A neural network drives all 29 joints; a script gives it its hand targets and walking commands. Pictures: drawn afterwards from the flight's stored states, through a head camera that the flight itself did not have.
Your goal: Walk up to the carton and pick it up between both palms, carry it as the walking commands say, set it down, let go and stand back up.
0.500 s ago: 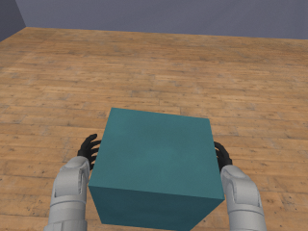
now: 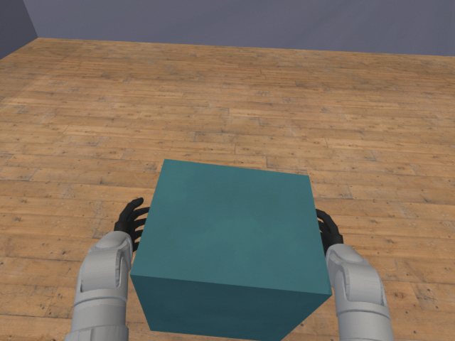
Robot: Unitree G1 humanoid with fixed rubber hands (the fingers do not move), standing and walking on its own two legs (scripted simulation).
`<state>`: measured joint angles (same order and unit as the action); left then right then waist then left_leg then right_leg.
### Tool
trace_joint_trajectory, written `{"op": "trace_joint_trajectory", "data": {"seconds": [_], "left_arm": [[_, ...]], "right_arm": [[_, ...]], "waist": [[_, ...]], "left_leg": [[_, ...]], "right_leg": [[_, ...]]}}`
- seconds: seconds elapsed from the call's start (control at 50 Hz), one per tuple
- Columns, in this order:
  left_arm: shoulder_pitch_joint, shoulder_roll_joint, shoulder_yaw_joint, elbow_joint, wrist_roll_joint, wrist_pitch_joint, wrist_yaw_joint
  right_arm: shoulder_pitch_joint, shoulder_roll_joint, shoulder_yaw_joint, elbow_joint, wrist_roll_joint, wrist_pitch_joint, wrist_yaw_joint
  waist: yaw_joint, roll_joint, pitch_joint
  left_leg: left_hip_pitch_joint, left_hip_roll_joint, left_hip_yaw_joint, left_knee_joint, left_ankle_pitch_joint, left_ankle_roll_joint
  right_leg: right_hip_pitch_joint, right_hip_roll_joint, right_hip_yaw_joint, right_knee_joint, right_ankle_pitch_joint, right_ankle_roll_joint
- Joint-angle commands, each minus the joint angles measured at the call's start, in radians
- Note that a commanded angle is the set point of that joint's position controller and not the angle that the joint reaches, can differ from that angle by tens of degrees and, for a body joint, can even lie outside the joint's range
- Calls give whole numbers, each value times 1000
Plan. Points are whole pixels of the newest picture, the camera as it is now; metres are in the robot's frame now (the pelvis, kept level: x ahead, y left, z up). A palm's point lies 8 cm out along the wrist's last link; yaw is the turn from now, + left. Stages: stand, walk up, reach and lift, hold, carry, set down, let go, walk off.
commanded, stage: hold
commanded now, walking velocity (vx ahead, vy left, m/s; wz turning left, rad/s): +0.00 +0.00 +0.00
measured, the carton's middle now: (225, 257) +0.30 +0.02 -0.02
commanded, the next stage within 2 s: carry in 0.10 s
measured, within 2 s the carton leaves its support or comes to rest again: neither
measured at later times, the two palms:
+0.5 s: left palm (98, 248) +0.26 +0.22 +0.08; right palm (325, 253) +0.25 -0.14 +0.09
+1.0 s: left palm (69, 337) +0.13 +0.21 +0.08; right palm out of the picture +0.10 -0.14 +0.08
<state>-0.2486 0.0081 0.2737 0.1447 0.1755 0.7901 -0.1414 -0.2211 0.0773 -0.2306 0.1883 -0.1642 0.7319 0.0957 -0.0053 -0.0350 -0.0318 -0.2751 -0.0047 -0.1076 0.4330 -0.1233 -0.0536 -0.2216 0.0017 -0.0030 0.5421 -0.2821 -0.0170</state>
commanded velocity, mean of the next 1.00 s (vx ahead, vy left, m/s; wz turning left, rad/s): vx -0.23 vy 0.00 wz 0.00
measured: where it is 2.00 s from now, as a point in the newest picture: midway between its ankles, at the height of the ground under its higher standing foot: outside the picture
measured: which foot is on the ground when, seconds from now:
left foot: down 0.00-0.78, up 0.80-1.00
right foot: down 0.00-0.48, up 0.50-0.76, down 0.78-1.00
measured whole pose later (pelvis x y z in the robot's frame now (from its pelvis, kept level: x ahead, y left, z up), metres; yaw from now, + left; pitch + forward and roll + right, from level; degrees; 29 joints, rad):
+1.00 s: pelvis -0.14 +0.05 -0.01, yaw -3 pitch -1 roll -1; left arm -0.13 -0.10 0.27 -0.33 0.00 1.16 0.04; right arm -0.08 0.08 -0.22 -0.37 -0.01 1.17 -0.03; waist -0.01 0.01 -0.08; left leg -0.40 0.02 0.05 0.89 -0.44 0.02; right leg -0.37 0.00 -0.01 0.62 -0.24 0.00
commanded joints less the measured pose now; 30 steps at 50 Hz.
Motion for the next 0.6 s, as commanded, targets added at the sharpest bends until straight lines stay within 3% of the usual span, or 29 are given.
{"op": "trace_joint_trajectory", "data": {"seconds": [0.0, 0.02, 0.04, 0.06, 0.08, 0.12, 0.14, 0.16, 0.18, 0.2, 0.22, 0.24, 0.26, 0.28, 0.3, 0.32, 0.34, 0.36, 0.38, 0.4, 0.42, 0.44, 0.46, 0.48, 0.5, 0.52, 0.54, 0.56, 0.58], "left_arm": [[-479, -838, -681, -194, -227, -64, -166], [-446, -837, -658, -163, -211, -56, -167], [-425, -835, -659, -157, -197, -57, -167], [-429, -837, -662, -147, -205, -57, -166], [-512, -854, -649, -89, -208, -64, -141], [-510, -922, -710, -183, -278, -34, -117], [-510, -928, -727, -233, -300, -21, -107], [-492, -943, -748, -256, -318, 2, -96], [-531, -944, -770, -321, -341, 27, -84], [-533, -926, -771, -322, -343, 46, -73], [-500, -909, -783, -333, -344, 80, -57], [-553, -930, -796, -349, -353, 106, -43], [-551, -901, -800, -390, -369, 132, -35], [-539, -888, -781, -343, -357, 161, -23], [-545, -870, -785, -366, -366, 184, -15], [-595, -867, -786, -399, -384, 192, -1], [-532, -883, -782, -433, -384, 218, 11], [-572, -905, -783, -394, -399, 244, 19], [-476, -880, -757, -396, -381, 268, 31], [-459, -855, -777, -434, -391, 277, 39], [-412, -915, -795, -500, -414, 290, 45], [-426, -921, -802, -514, -413, 310, 58], [-463, -914, -832, -570, -437, 319, 65], [-461, -886, -821, -571, -428, 329, 73], [-447, -887, -819, -595, -442, 333, 84], [-410, -905, -809, -535, -430, 350, 85], [-432, -930, -822, -601, -460, 347, 75], [-441, -938, -839, -621, -467, 351, 75], [-389, -934, -839, -598, -455, 368, 82]], "right_arm": [[-519, 865, 668, -194, 195, -17, 123], [-514, 851, 651, -187, 196, -12, 128], [-511, 849, 667, -193, 194, -20, 124], [-531, 840, 670, -204, 202, -22, 128], [-642, 774, 629, -220, 208, -29, 136], [-576, 842, 689, -306, 241, 11, 128], [-573, 858, 708, -335, 262, 30, 125], [-566, 857, 724, -378, 269, 47, 112], [-592, 863, 736, -408, 292, 76, 106], [-591, 850, 743, -392, 299, 100, 100], [-548, 812, 715, -378, 282, 128, 92], [-590, 803, 725, -388, 288, 155, 84], [-561, 760, 699, -354, 282, 182, 73], [-574, 764, 692, -351, 279, 206, 70], [-601, 714, 680, -366, 284, 220, 55], [-639, 718, 696, -399, 316, 237, 52], [-596, 777, 731, -480, 339, 260, 38], [-654, 745, 710, -459, 340, 279, 23], [-635, 744, 732, -509, 355, 301, 15], [-563, 711, 705, -487, 353, 318, 6], [-443, 825, 753, -587, 380, 331, -2], [-480, 797, 745, -598, 383, 346, -6], [-491, 727, 723, -602, 373, 353, -10], [-449, 709, 706, -570, 363, 365, -18], [-389, 756, 718, -591, 372, 375, -24], [-380, 764, 712, -614, 363, 381, -38], [-371, 787, 733, -657, 360, 382, -43], [-393, 764, 735, -687, 358, 387, -43], [-363, 747, 736, -686, 359, 396, -47]], "waist": [[5, -1, -325], [12, 40, -284], [6, 28, -273], [0, 9, -274], [32, 106, -369], [26, 48, -387], [24, 55, -397], [21, 49, -389], [21, 97, -366], [18, 46, -385], [19, 110, -365], [19, 124, -312], [20, 147, -305], [20, 117, -292], [22, 135, -273], [23, 112, -278], [17, 38, -227], [16, -56, -269], [19, -74, -221], [18, -68, -266], [-1, -82, -258], [-1, 13, -261], [9, 206, -361], [-6, 362, -370], [4, 352, -362], [8, 268, -306], [6, 186, -313], [8, 246, -301], [7, 318, -300]], "left_leg": [[320, -119, 95, -30, 49, 58], [298, -121, 102, -43, 45, 54], [332, -120, 85, -32, 58, 55], [325, -117, 94, -46, 45, 56], [133, 115, 44, 121, 256, 38], [72, 122, 28, 125, 237, 38], [65, 134, 20, 125, 237, 45], [59, 126, 32, 143, 254, 44], [59, 117, 30, 133, 236, 46], [20, 132, 22, 139, 268, 48], [16, 127, 22, 136, 271, 51], [-11, 151, -7, 99, 247, 61], [-27, 142, 10, 109, 194, 57], [-51, 160, -27, 83, 133, 62], [-82, 141, -13, 89, 54, 53], [-98, 131, -16, 94, -59, 51], [-121, 79, 54, 168, -74, 41], [-73, 51, 78, 282, -142, 44], [-78, 32, 104, 387, -186, 36], [-65, 52, 122, 400, -212, 30], [-17, 83, 106, 290, -211, 50], [-8, 103, 83, 120, -56, 50], [126, 189, -26, 56, 396, 65], [160, 360, -225, 5, 697, 168], [97, 406, -274, -13, 704, 233], [58, 357, -245, -25, 653, 226], [45, 335, -192, -45, 519, 219], [40, 297, -161, -69, 327, 191], [39, 277, -142, -84, 226, 171]], "right_leg": [[78, 75, 83, -244, 172, 41], [74, 75, 87, -252, 166, 33], [47, 60, 101, -250, 206, 39], [62, 76, 78, -254, 159, 36], [47, -152, 82, -47, 338, 6], [28, -135, 74, -16, 282, -4], [22, -129, 77, -1, 253, -10], [15, -135, 88, -8, 319, -15], [-29, -135, 98, -12, 253, -24], [8, -131, 79, 5, 278, -22], [-34, -127, 79, 21, 241, -22], [-89, -94, 54, 38, 155, -12], [-97, -104, 68, 25, 152, -18], [-100, -96, 65, 23, 81, -20], [-116, -116, 94, -19, 24, -25], [-128, -128, 129, -53, -28, -42], [-143, -161, 162, -99, 31, -61], [-181, -207, 178, -121, 32, -79], [-228, -266, 239, -182, 42, -121], [-219, -306, 232, -142, 169, -147], [-216, -255, 169, -81, 292, -109], [-163, -194, 117, 35, 392, -66], [-192, -104, 28, 197, 233, -14], [-327, 21, -66, 387, -156, 42], [-283, 23, -39, 556, -355, 39], [-285, 17, -19, 542, -332, 37], [-275, -1, -40, 478, -318, 27], [-268, 8, -46, 457, -279, 28], [-271, 11, -51, 425, -268, 27]]}}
